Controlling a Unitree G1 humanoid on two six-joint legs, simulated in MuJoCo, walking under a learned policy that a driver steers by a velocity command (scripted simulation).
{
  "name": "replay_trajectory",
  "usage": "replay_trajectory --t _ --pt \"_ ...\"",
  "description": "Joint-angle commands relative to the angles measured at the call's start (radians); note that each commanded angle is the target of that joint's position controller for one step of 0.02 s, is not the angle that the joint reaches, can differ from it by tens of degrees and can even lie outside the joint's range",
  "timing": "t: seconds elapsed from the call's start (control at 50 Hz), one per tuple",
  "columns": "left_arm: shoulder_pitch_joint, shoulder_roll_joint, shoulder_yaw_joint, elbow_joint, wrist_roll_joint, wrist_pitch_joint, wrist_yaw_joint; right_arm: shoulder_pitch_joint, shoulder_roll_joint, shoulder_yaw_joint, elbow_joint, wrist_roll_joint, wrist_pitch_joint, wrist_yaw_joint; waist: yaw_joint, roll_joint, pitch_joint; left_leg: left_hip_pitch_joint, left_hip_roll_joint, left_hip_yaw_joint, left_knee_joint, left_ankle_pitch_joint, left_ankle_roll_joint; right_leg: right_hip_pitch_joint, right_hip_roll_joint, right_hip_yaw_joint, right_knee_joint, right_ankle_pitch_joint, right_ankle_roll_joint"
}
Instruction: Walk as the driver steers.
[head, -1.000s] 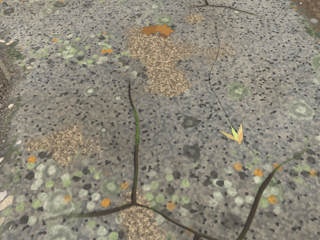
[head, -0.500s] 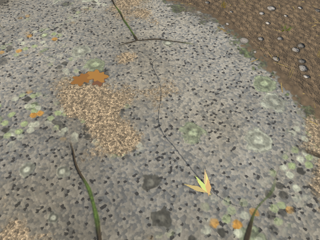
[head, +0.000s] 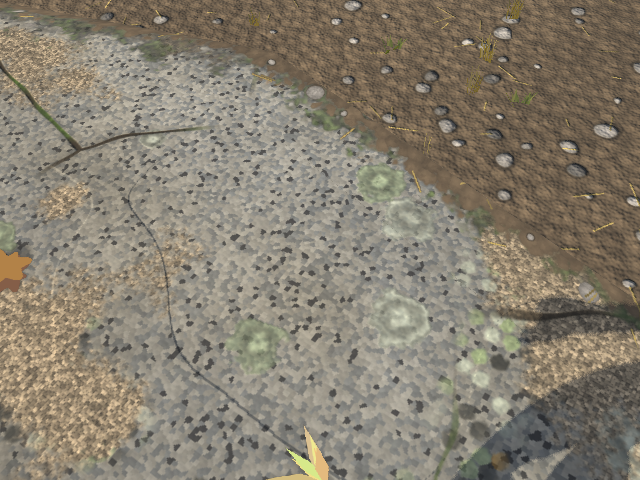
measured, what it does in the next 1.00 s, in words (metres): walks ahead, turning left: left foot, then right foot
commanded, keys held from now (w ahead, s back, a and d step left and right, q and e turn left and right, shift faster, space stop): w+q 0.74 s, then q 0.26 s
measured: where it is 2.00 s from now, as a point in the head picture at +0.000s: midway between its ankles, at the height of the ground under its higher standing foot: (273, 412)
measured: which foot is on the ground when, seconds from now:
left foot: up 0.00-0.42, down 0.44-0.90, up 0.92-1.00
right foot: down 0.00-0.46, up 0.48-0.88, down 0.90-1.00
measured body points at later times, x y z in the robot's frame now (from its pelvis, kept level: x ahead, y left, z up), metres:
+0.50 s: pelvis +0.29 +0.07 -0.01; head +0.33 +0.08 +0.44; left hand +0.29 +0.36 -0.13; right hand +0.52 -0.15 -0.10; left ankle +0.37 +0.16 -0.73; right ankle +0.11 -0.09 -0.65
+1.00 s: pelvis +0.55 +0.09 +0.00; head +0.59 +0.10 +0.45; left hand +0.61 +0.41 -0.07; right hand +0.77 -0.12 -0.11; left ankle +0.39 +0.16 -0.64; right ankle +0.69 +0.04 -0.73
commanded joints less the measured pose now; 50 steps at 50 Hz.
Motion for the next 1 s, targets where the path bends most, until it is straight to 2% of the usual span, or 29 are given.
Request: replay_trajectory --t 0.02,0.06,0.12,0.2,0.24,0.3,0.34,0.36,0.4,0.42,0.44,0.46,0.48,0.5,0.52,0.54,0.56,0.6,0.64,0.72,0.8,0.86,0.88,0.9,0.92,0.94,0.96,0.98,1.0 --pt "0.092 0.098 0.027 -0.027 0.015 -0.018 0.010 -0.046 -0.128 -0.025 -0.089 -0.011 -0.022 0.002 0.047 -0.075 -0.141 -0.358 0.088 -0.081 0.017 0.114 0.017 0.386 -0.289 0.363 -0.303 0.232 -0.205" --pt "0.071 0.098 0.026 -0.015 0.020 -0.034 0.010 0.005 -0.096 -0.021 -0.068 -0.007 0.009 0.006 0.009 -0.074 -0.123 -0.291 0.097 -0.080 -0.028 0.158 0.005 0.286 -0.281 0.293 -0.370 0.253 -0.206" --pt "0.087 0.121 0.033 0.023 0.027 -0.056 0.019 -0.040 -0.066 -0.013 -0.078 -0.013 0.035 -0.001 0.012 -0.054 -0.058 -0.347 0.093 -0.094 -0.131 0.292 -0.021 0.244 -0.271 0.174 -0.435 0.285 -0.191" --pt "0.102 0.122 0.029 0.052 0.029 -0.060 0.031 -0.126 -0.047 -0.007 -0.097 -0.009 0.027 0.012 0.050 -0.059 -0.017 -0.348 0.049 -0.090 -0.374 0.547 -0.013 0.274 -0.229 0.021 -0.457 0.268 -0.125" --pt "0.127 0.134 0.031 0.069 0.025 -0.060 0.035 -0.190 -0.028 0.002 -0.118 -0.009 0.023 0.023 0.081 -0.055 0.007 -0.336 0.031 -0.057 -0.474 0.609 -0.002 0.305 -0.240 -0.014 -0.469 0.254 -0.109" --pt "0.175 0.144 0.037 0.103 0.015 -0.046 0.037 -0.255 -0.021 0.008 -0.155 -0.009 0.021 0.042 0.112 -0.047 0.034 -0.390 0.017 -0.038 -0.558 0.569 0.025 0.435 -0.281 -0.040 -0.433 0.299 -0.098" --pt "0.186 0.155 0.041 0.115 0.008 -0.029 0.042 -0.278 -0.026 0.007 -0.183 -0.011 0.021 0.057 0.111 -0.055 0.036 -0.416 0.000 -0.012 -0.584 0.473 0.050 0.520 -0.308 -0.053 -0.378 0.406 -0.084" --pt "0.175 0.165 0.044 0.114 0.005 -0.020 0.047 -0.271 -0.034 0.003 -0.194 -0.011 0.021 0.064 0.097 -0.067 0.024 -0.394 -0.018 0.010 -0.592 0.417 0.066 0.545 -0.314 -0.065 -0.333 0.528 -0.071" --pt "0.149 0.198 0.053 0.105 0.003 -0.003 0.061 -0.188 -0.075 -0.017 -0.195 -0.014 0.028 0.066 0.040 -0.114 -0.056 -0.250 -0.087 0.075 -0.579 0.305 0.105 0.569 -0.308 -0.098 -0.172 0.889 -0.040" --pt "0.133 0.203 0.052 0.101 0.003 0.005 0.068 -0.064 -0.115 -0.039 -0.171 -0.014 0.032 0.062 -0.033 -0.111 -0.125 -0.082 -0.130 0.093 -0.608 0.310 0.134 0.532 -0.283 -0.125 -0.001 0.976 -0.016" --pt "0.135 0.187 0.043 0.093 0.005 0.003 0.075 0.092 -0.178 -0.070 -0.141 -0.012 0.036 0.047 -0.113 -0.068 -0.211 0.196 -0.113 0.015 -0.644 0.378 0.179 0.367 -0.244 -0.141 0.244 0.836 0.023" --pt "0.236 0.077 0.007 0.046 0.032 -0.021 0.064 0.164 -0.296 -0.099 -0.135 -0.011 0.038 0.031 -0.062 0.171 -0.337 0.606 0.148 -0.461 -0.650 0.326 0.349 -0.073 -0.092 -0.126 0.647 0.166 0.093" --pt "0.207 0.071 -0.010 0.041 0.031 -0.061 0.044 0.178 -0.255 -0.080 -0.152 -0.008 0.031 0.034 -0.074 0.179 -0.477 0.761 0.262 -0.867 -0.827 0.242 0.443 -0.278 0.034 0.094 0.822 -0.388 0.100" --pt "0.103 0.138 0.010 0.016 -0.013 -0.085 0.026 0.166 -0.194 -0.062 -0.149 -0.016 0.029 0.033 -0.110 0.111 -0.383 0.718 0.234 -0.739 -0.860 0.201 0.381 -0.380 -0.035 0.166 0.850 -0.330 0.076" --pt "0.051 0.133 0.002 -0.005 -0.021 -0.097 0.023 0.109 -0.165 -0.054 -0.155 -0.013 0.028 0.030 -0.083 0.048 -0.255 0.566 0.196 -0.607 -0.869 0.238 0.343 -0.393 -0.078 0.145 0.775 -0.246 0.061" --pt "0.032 0.127 0.004 -0.005 0.003 -0.100 0.030 0.040 -0.141 -0.046 -0.170 -0.013 0.030 0.028 -0.037 -0.022 -0.165 0.400 0.158 -0.509 -0.883 0.326 0.318 -0.351 -0.115 0.131 0.677 -0.194 0.062" --pt "0.044 0.140 0.013 -0.003 0.018 -0.090 0.036 -0.008 -0.114 -0.036 -0.188 -0.023 0.030 0.024 0.004 -0.008 -0.126 0.275 0.131 -0.444 -0.906 0.424 0.309 -0.272 -0.142 0.129 0.611 -0.160 0.069" --pt "0.085 0.128 0.016 -0.001 0.026 -0.063 0.039 -0.048 -0.111 -0.035 -0.208 -0.027 0.030 0.018 0.045 0.028 -0.106 0.150 0.095 -0.390 -0.945 0.507 0.316 -0.195 -0.152 0.119 0.540 -0.135 0.096" --pt "0.074 0.103 0.008 -0.005 0.032 -0.047 0.045 -0.041 -0.133 -0.041 -0.205 -0.024 0.027 0.006 0.051 0.030 -0.090 0.074 0.070 -0.323 -0.958 0.574 0.313 -0.176 -0.144 0.095 0.442 -0.079 0.129" --pt "-0.075 0.060 -0.013 -0.036 0.029 -0.051 0.041 0.004 -0.154 -0.049 -0.189 -0.010 0.038 -0.013 -0.008 0.061 -0.069 0.025 0.001 -0.248 -0.938 0.476 0.248 -0.111 -0.092 0.080 0.122 0.196 0.155" --pt "-0.155 0.095 -0.001 -0.060 0.019 -0.066 0.025 0.069 -0.159 -0.055 -0.164 -0.006 0.065 -0.024 -0.039 0.091 -0.076 0.100 0.009 -0.318 -0.825 0.529 0.204 -0.047 -0.022 0.090 -0.055 0.251 0.145" --pt "-0.079 0.127 0.020 -0.044 0.022 -0.077 0.019 0.029 -0.142 -0.054 -0.185 -0.008 0.083 -0.035 0.017 0.123 -0.111 0.163 0.006 -0.401 -0.681 0.557 0.150 0.047 -0.011 0.104 -0.140 0.223 0.099" --pt "-0.020 0.142 0.028 -0.032 0.032 -0.081 0.023 0.002 -0.117 -0.047 -0.202 -0.009 0.083 -0.036 0.054 0.114 -0.144 0.139 -0.039 -0.382 -0.588 0.551 0.110 0.156 -0.045 0.102 -0.188 0.316 0.070" --pt "0.082 0.202 0.041 -0.031 0.052 -0.082 0.033 -0.004 -0.061 -0.028 -0.235 -0.024 0.078 -0.035 0.089 0.013 -0.269 0.031 -0.101 -0.315 -0.352 0.368 0.059 0.392 -0.219 0.235 -0.133 0.563 0.001" --pt "0.124 0.231 0.042 -0.031 0.068 -0.064 0.037 0.211 0.005 -0.009 -0.223 -0.033 0.072 -0.030 0.005 -0.271 -0.411 -0.221 -0.223 -0.226 -0.052 -0.321 -0.005 0.691 -0.495 0.542 -0.076 0.879 -0.177" --pt "0.140 0.216 0.047 -0.016 0.029 -0.044 0.032 0.265 -0.106 -0.022 -0.213 -0.012 0.072 -0.024 0.011 -0.310 -0.465 -0.331 -0.144 -0.205 0.106 -0.261 -0.027 0.703 -0.547 0.710 -0.122 0.593 -0.232" --pt "0.099 0.144 0.030 -0.043 0.027 -0.030 0.041 0.149 -0.165 -0.043 -0.210 -0.001 0.088 -0.028 0.054 -0.195 -0.345 -0.385 -0.106 -0.181 0.164 -0.165 -0.053 0.610 -0.466 0.575 -0.161 0.422 -0.188" --pt "0.048 0.109 0.015 -0.047 0.032 -0.014 0.048 0.059 -0.176 -0.050 -0.229 -0.004 0.107 -0.035 0.061 -0.127 -0.260 -0.393 -0.082 -0.143 0.150 -0.093 -0.064 0.496 -0.408 0.446 -0.182 0.351 -0.149" --pt "0.006 0.093 0.006 -0.051 0.034 -0.003 0.051 0.022 -0.171 -0.054 -0.239 -0.008 0.127 -0.039 0.050 -0.113 -0.191 -0.368 -0.057 -0.131 0.132 -0.061 -0.073 0.381 -0.362 0.359 -0.206 0.339 -0.138"
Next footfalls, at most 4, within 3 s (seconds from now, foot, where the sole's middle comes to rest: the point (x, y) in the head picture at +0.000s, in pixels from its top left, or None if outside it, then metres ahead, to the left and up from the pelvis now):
0.44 left None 0.41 0.17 -0.76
0.90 right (307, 351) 0.72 0.06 -0.76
1.34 left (211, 429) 0.55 0.26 -0.76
1.78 right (282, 351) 0.73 0.12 -0.76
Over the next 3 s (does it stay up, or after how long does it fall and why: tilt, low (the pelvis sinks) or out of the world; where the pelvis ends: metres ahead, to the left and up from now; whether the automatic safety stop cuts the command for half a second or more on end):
stays up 0.72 0.43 -0.01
